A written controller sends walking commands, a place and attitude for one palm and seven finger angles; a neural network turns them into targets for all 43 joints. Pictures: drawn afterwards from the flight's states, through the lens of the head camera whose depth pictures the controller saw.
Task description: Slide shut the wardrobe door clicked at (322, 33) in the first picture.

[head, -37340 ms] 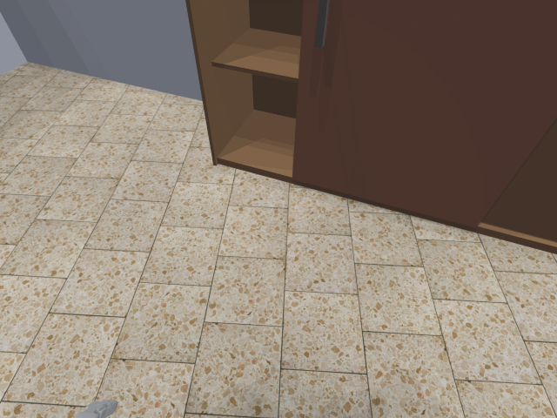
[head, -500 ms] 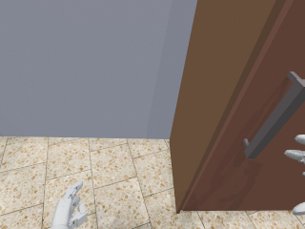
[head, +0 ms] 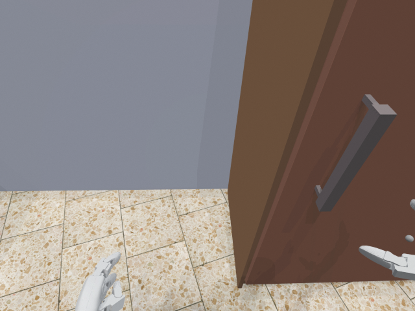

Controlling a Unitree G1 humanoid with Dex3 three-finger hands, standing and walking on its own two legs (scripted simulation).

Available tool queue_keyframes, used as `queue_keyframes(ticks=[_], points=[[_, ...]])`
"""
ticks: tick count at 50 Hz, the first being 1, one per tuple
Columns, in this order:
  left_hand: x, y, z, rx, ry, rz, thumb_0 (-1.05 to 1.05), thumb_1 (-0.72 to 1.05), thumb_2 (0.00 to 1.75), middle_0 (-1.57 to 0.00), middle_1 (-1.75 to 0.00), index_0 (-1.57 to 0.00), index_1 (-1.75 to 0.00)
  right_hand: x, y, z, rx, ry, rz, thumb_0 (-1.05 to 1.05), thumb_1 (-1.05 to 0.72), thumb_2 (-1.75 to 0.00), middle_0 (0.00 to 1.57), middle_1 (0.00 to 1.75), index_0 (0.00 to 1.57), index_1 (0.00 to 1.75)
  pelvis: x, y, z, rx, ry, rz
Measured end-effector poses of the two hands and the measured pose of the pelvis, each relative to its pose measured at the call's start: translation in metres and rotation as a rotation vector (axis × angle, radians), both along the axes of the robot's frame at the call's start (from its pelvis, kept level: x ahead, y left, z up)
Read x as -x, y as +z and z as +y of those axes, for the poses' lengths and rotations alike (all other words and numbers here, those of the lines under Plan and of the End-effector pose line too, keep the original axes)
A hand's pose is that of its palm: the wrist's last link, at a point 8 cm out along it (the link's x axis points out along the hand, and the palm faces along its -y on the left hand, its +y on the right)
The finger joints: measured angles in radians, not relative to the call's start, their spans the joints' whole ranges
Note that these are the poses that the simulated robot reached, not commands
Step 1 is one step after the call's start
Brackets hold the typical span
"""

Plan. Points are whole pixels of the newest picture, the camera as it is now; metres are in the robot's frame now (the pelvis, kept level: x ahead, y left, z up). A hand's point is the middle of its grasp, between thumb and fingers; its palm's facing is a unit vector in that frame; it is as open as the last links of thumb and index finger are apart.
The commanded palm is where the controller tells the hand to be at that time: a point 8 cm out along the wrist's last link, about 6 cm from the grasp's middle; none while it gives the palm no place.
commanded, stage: draw the hand back to the body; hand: right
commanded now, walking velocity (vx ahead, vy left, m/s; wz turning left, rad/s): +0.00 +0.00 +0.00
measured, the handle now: (342, 159) +0.37 -0.28 +0.12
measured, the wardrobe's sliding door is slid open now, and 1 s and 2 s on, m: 0.01 0.01 0.01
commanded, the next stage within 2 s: step back with the hand held close in 0.82 s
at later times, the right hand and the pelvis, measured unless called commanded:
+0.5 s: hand (387, 221) +0.21 -0.26 +0.16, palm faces +0.48 +0.81 -0.35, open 8.3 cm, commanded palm +0.16 -0.29 +0.17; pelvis +0.02 +0.01 +0.00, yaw +1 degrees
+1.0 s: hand (366, 220) +0.21 -0.22 +0.16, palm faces +0.46 +0.79 -0.40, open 7.4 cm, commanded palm +0.16 -0.26 +0.17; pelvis +0.01 +0.04 +0.00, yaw +1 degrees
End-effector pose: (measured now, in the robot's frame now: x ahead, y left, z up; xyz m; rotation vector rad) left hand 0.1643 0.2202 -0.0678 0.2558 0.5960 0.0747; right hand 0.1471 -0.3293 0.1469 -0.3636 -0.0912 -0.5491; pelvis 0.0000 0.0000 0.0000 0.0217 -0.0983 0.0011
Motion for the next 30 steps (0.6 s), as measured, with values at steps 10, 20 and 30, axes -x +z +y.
queue_keyframes(ticks=[10, 20, 30], points=[[-0.012, -0.005, -0.016, 0.044, -0.006, 0.048, 0.02, 0.9, 0.89, -0.2, -0.3, -0.21, -0.3, -0.015, 0.012, 0.008, 0.041, 0.026, -0.007, -0.01, -0.15, -0.54, 0.23, 0.73, 0.23, 0.74, -0.011, 0.004, -0.006, 0.008, 0.013, -0.012], [-0.024, -0.001, 0.002, 0.034, 0.015, 0.044, 0.02, 0.9, 0.89, -0.2, -0.3, -0.21, -0.3, -0.017, 0.022, 0.026, 0.06, 0.064, -0.012, 0.0, -0.51, -0.71, 0.22, 0.52, 0.22, 0.53, -0.017, 0.005, 0.001, 0.008, 0.013, -0.013], [-0.024, -0.003, 0.022, 0.036, 0.037, 0.048, 0.02, 0.9, 0.89, -0.2, -0.3, -0.2, -0.3, -0.015, 0.027, 0.047, 0.069, 0.079, -0.022, 0.01, -0.8, -0.86, 0.21, 0.35, 0.21, 0.35, -0.018, 0.005, 0.017, 0.011, 0.012, -0.014]])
